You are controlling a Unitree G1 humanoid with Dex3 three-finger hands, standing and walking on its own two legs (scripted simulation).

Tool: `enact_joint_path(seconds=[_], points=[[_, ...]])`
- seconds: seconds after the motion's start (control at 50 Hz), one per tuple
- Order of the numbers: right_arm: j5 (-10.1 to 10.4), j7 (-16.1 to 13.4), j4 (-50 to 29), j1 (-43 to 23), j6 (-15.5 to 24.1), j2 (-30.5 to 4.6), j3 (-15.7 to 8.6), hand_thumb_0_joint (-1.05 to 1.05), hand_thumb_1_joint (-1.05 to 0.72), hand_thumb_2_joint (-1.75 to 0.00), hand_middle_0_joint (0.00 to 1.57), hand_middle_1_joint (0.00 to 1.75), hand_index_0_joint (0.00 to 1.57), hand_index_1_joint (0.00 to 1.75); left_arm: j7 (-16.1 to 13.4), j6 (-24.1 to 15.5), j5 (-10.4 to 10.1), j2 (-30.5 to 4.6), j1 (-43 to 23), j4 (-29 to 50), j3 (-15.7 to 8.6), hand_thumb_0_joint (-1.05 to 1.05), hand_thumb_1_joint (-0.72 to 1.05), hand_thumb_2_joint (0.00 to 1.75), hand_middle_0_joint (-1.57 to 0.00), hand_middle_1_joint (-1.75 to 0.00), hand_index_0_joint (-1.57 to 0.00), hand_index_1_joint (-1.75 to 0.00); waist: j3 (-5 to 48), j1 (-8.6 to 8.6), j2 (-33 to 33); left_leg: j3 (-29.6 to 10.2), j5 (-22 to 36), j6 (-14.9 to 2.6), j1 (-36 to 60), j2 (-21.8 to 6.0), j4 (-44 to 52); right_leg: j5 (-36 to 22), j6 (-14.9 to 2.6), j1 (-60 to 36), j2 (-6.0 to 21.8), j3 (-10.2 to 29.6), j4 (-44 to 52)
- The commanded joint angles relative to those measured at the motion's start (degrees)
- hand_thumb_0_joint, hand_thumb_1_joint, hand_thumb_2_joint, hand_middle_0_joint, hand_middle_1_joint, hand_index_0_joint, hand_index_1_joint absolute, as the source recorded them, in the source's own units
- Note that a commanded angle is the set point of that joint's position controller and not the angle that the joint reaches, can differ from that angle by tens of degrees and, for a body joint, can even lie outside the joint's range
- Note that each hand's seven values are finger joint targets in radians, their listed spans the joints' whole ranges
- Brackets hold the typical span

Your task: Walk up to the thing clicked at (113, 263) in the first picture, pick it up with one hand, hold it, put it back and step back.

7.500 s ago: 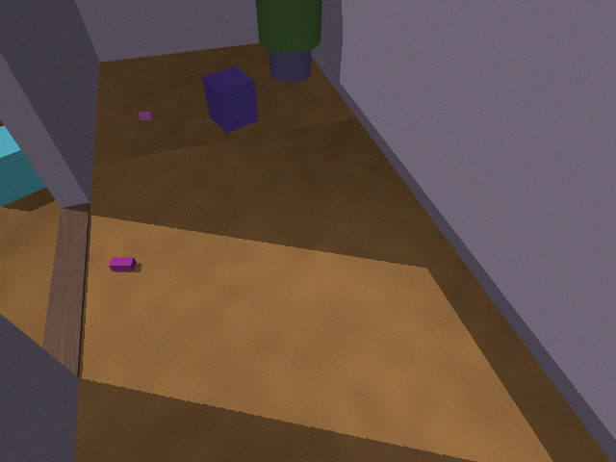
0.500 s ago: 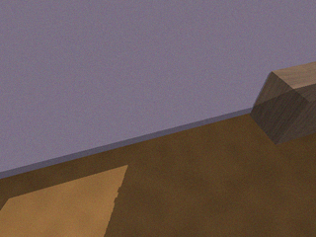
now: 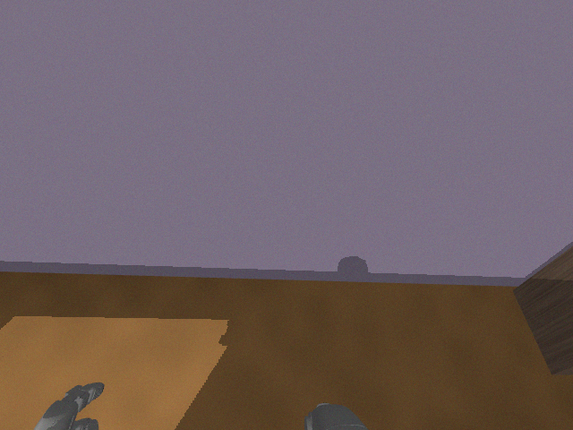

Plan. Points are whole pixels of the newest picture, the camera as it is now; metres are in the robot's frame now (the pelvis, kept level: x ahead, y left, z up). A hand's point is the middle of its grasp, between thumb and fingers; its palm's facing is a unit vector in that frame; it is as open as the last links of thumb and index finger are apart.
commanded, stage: walk up
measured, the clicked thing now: out of the picture -0.58 +1.22 -0.75
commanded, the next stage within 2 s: none
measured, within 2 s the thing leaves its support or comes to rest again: neither
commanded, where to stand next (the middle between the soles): +0.10 -0.03 m, yaw +110 degrees
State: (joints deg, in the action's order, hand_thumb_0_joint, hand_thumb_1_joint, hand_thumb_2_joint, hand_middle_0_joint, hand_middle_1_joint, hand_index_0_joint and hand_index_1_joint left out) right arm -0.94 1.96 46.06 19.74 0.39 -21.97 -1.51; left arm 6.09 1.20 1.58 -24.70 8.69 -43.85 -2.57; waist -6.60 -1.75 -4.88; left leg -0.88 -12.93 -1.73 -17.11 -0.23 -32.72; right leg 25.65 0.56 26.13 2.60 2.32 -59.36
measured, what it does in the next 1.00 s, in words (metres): steps to the right, turning left: right foot, then left foot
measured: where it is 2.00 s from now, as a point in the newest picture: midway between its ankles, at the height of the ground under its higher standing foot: outside the picture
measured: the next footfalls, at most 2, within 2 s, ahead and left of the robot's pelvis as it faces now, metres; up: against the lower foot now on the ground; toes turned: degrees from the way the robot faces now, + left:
right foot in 0.18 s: +0.21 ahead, -0.18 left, +0.00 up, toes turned +12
left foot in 0.64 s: +0.08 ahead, +0.01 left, +0.00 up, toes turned +42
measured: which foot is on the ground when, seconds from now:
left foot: down 0.00-0.18, up 0.20-0.62, down 0.64-0.96, up 0.98-1.00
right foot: up 0.00-0.16, down 0.18-0.66, up 0.68-0.92, down 0.94-1.00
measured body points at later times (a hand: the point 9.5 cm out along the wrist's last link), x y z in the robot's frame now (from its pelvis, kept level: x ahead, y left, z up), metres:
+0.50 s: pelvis +0.11 -0.13 +0.00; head +0.16 -0.11 +0.44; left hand +0.05 +0.21 -0.10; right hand +0.38 -0.34 -0.11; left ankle +0.05 +0.01 -0.69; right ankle +0.17 -0.19 -0.73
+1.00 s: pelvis +0.10 -0.13 -0.01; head +0.13 -0.12 +0.44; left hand -0.13 +0.13 -0.09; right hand +0.42 -0.20 -0.12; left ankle +0.04 -0.03 -0.71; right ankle +0.20 -0.17 -0.73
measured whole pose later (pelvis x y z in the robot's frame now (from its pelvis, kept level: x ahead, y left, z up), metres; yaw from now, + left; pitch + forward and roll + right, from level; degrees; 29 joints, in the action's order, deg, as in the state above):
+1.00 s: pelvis +0.10 -0.13 -0.01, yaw +58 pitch -1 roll +0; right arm -2.8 3.9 38.9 14.2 -4.7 -23.5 -4.3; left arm -0.7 -1.9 1.3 -24.2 13.5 -43.8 -3.3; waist -4.9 1.3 2.5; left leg -8.2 -21.9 0.1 -25.7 7.2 -47.0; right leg 17.5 -1.6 17.6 1.2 -4.1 -36.7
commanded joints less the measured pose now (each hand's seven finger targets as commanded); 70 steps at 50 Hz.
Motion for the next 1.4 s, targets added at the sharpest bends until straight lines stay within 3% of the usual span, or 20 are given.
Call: enact_joint_path(seconds=[0.0, 0.08, 0.12, 0.18, 0.26, 0.42, 0.6, 0.62, 0.64, 0.66, 0.72, 0.88, 0.9, 0.92, 0.94, 1.04, 1.22, 1.26, 1.3, 1.38], points=[[-0.6, -1.9, -7.0, -4.5, 1.4, -17.4, -5.6, 0.00, -0.90, -0.90, 0.20, 0.30, 0.20, 0.30, -1.5, 0.0, -1.0, -8.7, 2.1, 4.1, -4.1, 0.00, 0.90, 0.90, -0.20, -0.30, -0.20, -0.30, 3.4, 3.47, 12.8, -16.1, -2.4, -9.46, -6.0, -8.7, 16.0, -6.2, 0.32, -3.3, -1.3, -1.8, 9.0], [-0.8, -2.2, -9.2, -6.6, 0.0, -16.0, -5.8, 0.00, -0.90, -0.90, 0.20, 0.30, 0.20, 0.30, -3.5, -0.7, -2.1, -6.9, 2.4, 4.2, -4.2, 0.00, 0.90, 0.90, -0.20, -0.30, -0.20, -0.30, 7.4, 4.47, 16.7, -16.0, 21.6, -6.43, -6.7, -7.0, 5.2, -10.2, -0.99, -11.4, -3.6, -2.7, 19.5], [0.1, -2.6, -10.6, -7.7, -1.0, -12.9, -5.1, 0.00, -0.90, -0.90, 0.20, 0.30, 0.20, 0.30, -4.6, -1.4, -1.8, -9.0, 6.3, 2.6, -5.0, 0.00, 0.90, 0.90, -0.20, -0.30, -0.20, -0.30, 11.1, 7.26, 11.6, -14.5, 11.9, -2.28, -9.3, -2.1, -4.2, -18.6, -3.14, -20.4, -2.2, -1.6, 31.5], [0.2, -3.5, -9.0, 3.2, -2.2, -10.3, -4.3, 0.00, -0.90, -0.90, 0.20, 0.30, 0.20, 0.30, -5.2, -1.5, -0.2, -16.8, -3.0, 5.7, -6.3, 0.00, 0.90, 0.90, -0.20, -0.30, -0.20, -0.30, 12.5, 1.99, -10.5, -4.1, -22.1, 1.49, -15.5, 1.8, -28.0, -10.2, -12.97, -15.3, 26.3, 25.6, 43.5], [0.2, -0.9, -6.5, 1.7, -2.8, -11.7, -4.9, 0.00, -0.90, -0.90, 0.20, 0.30, 0.20, 0.30, -5.5, -2.3, -0.5, -12.7, -4.7, 3.8, -5.0, 0.00, 0.90, 0.90, -0.20, -0.30, -0.20, -0.30, 9.5, 0.81, -8.8, -3.1, -11.0, 1.53, -14.4, -1.8, -31.5, -23.8, -9.51, -15.5, 14.3, 7.4, 36.0], [-1.0, 1.8, -10.1, -7.7, -3.9, -11.1, -4.5, 0.00, -0.90, -0.90, 0.20, 0.30, 0.20, 0.30, -6.8, -2.4, -0.6, -14.6, 4.8, 4.0, -6.3, 0.00, 0.90, 0.90, -0.20, -0.30, -0.20, -0.30, 10.7, 5.23, -4.6, 1.4, -9.7, 1.30, -15.3, -3.2, -20.1, -45.0, -9.27, -26.9, 19.9, -1.1, 31.6], [-1.8, 3.0, -10.2, -2.9, -3.9, -13.6, -6.7, 0.00, -0.90, -0.90, 0.20, 0.30, 0.20, 0.30, -7.0, -2.4, -0.5, -16.2, 2.5, 5.5, -6.0, 0.00, 0.90, 0.90, -0.20, -0.30, -0.20, -0.30, 13.7, 0.64, 1.4, 4.0, -9.7, -3.53, 3.0, -2.3, -2.1, -28.0, -6.54, -14.4, 22.3, -12.2, 21.7], [-2.1, 2.6, -9.2, -0.8, -3.9, -15.2, -7.6, 0.00, -0.90, -0.90, 0.20, 0.30, 0.20, 0.30, -6.8, -2.1, -0.9, -14.3, 4.1, 5.0, -5.4, 0.00, 0.90, 0.90, -0.20, -0.30, -0.20, -0.30, 14.5, -1.00, 8.4, -0.7, -9.0, -6.42, 11.8, -1.6, 2.9, -18.7, -2.73, -6.2, 16.7, -16.1, 11.5], [-2.1, 2.1, -11.1, -2.6, -4.0, -21.4, -9.0, 0.00, -0.90, -0.90, 0.20, 0.30, 0.20, 0.30, -6.4, -1.9, -1.2, -10.5, 2.9, 6.3, -4.4, 0.00, 0.90, 0.90, -0.20, -0.30, -0.20, -0.30, 10.6, -1.64, 28.0, -25.2, -0.4, -12.34, 13.5, -11.7, 10.4, 7.1, 2.69, 9.6, 3.0, -20.0, 2.1], [-1.8, 2.0, -11.6, -2.7, -4.1, -22.5, -9.4, 0.00, -0.90, -0.90, 0.20, 0.30, 0.20, 0.30, -6.8, -2.1, -1.1, -13.1, -4.1, 7.4, -5.0, 0.00, 0.90, 0.90, -0.20, -0.30, -0.20, -0.30, 8.5, -4.09, 25.5, -35.1, 3.8, -17.85, 7.6, -14.7, 14.5, 17.2, 2.96, 8.3, 0.0, -9.8, 0.0], [-1.1, 0.3, -13.3, -10.1, -4.0, -17.4, -7.4, 0.00, -0.90, -0.90, 0.20, 0.30, 0.20, 0.30, -6.7, -2.3, -1.7, -12.5, 3.6, 3.7, -4.7, 0.00, 0.90, 0.90, -0.20, -0.30, -0.20, -0.30, 7.2, 1.70, 15.3, -21.4, 7.2, -12.40, 7.8, -9.2, 9.1, 7.1, 1.51, 6.7, 3.4, -5.2, 1.6], [-1.8, 1.4, -16.0, -10.7, -3.0, -15.7, -7.8, 0.00, -0.90, -0.90, 0.20, 0.30, 0.20, 0.30, -7.6, -4.1, -1.3, -9.9, 9.2, 2.9, -4.8, 0.00, 0.90, 0.90, -0.20, -0.30, -0.20, -0.30, 9.4, 5.16, 9.6, -25.6, 5.5, -7.45, -7.1, -4.3, 5.5, -4.7, -2.42, -16.5, -3.3, -2.6, 26.5], [-1.2, 1.5, -16.5, -11.6, -3.0, -13.1, -6.9, 0.00, -0.90, -0.90, 0.20, 0.30, 0.20, 0.30, -8.0, -4.5, -0.9, -11.4, 11.9, 2.5, -5.5, 0.00, 0.90, 0.90, -0.20, -0.30, -0.20, -0.30, 9.1, 7.76, 4.7, -21.1, -2.2, -3.59, -14.4, -0.1, 1.1, -5.7, -3.58, -23.9, 0.6, 2.0, 36.0], [-0.8, 1.5, -16.8, -10.4, -2.9, -9.7, -6.0, 0.00, -0.90, -0.90, 0.20, 0.30, 0.20, 0.30, -8.3, -4.6, 0.0, -17.0, 13.1, 2.9, -6.6, 0.00, 0.90, 0.90, -0.20, -0.30, -0.20, -0.30, 8.8, 8.23, -9.5, -10.9, -16.0, 0.49, -23.4, 7.0, -11.6, -0.5, -7.09, -29.1, 15.7, 18.2, 45.2], [-2.0, 0.9, -15.4, -7.1, -3.0, -12.3, -6.8, 0.00, -0.90, -0.90, 0.20, 0.30, 0.20, 0.30, -8.5, -4.4, 0.7, -19.6, 5.2, 4.8, -7.4, 0.00, 0.90, 0.90, -0.20, -0.30, -0.20, -0.30, 6.7, 5.17, -9.7, -5.7, -15.0, 3.27, -25.3, 3.1, -24.6, 8.1, -14.11, -19.9, 29.1, 27.5, 49.3], [-0.8, 2.9, -10.2, -4.6, -2.7, -13.7, -7.3, 0.00, -0.90, -0.90, 0.20, 0.30, 0.20, 0.30, -7.2, -5.8, 0.7, -13.5, 1.9, 4.9, -5.8, 0.00, 0.90, 0.90, -0.20, -0.30, -0.20, -0.30, 3.0, 2.78, -4.9, -3.5, -3.7, 2.84, -17.9, -1.7, -27.1, -3.0, -9.31, -16.9, 15.7, 2.7, 44.2], [0.6, 0.1, -6.2, -2.3, 0.1, -11.7, -6.8, 0.00, -0.90, -0.90, 0.20, 0.30, 0.20, 0.30, -3.3, -2.1, 0.3, -16.3, 3.3, 5.5, -5.5, 0.00, 0.90, 0.90, -0.20, -0.30, -0.20, -0.30, 7.3, 3.00, -6.9, 9.2, -0.1, 2.56, 2.1, 2.4, -2.6, -19.5, -8.15, -13.2, 15.8, -12.3, 27.6], [0.1, -1.9, -3.0, 6.1, 1.6, -17.2, -8.4, 0.00, -0.90, -0.90, 0.20, 0.30, 0.20, 0.30, -3.4, -1.1, -0.6, -11.1, 4.5, 6.1, -3.5, 0.00, 0.90, 0.90, -0.20, -0.30, -0.20, -0.30, 10.6, -1.82, 8.3, -0.1, 0.7, -1.24, 17.7, 1.1, 7.8, -11.8, -3.78, -1.3, 9.6, -15.4, 3.7], [0.2, -3.0, -5.9, 5.9, 2.2, -26.2, -9.7, 0.00, -0.90, -0.90, 0.20, 0.30, 0.20, 0.30, -4.0, -0.4, -0.6, -11.1, 3.1, 9.0, -2.8, 0.00, 0.90, 0.90, -0.20, -0.30, -0.20, -0.30, 11.4, -1.49, 15.4, -42.4, 3.8, -16.36, 15.2, -22.1, 11.7, 10.8, -0.57, 14.4, 4.0, -1.6, -8.5], [0.7, -4.4, -8.0, -2.2, 2.6, -18.6, -6.9, 0.00, -0.90, -0.90, 0.20, 0.30, 0.20, 0.30, -4.3, -1.0, -1.2, -13.2, 8.6, 3.9, -3.9, 0.00, 0.90, 0.90, -0.20, -0.30, -0.20, -0.30, 7.6, 2.92, 14.8, -22.1, 8.5, -10.88, 6.7, -11.2, 4.3, 2.6, -1.15, 8.3, 6.1, 0.5, -1.8]])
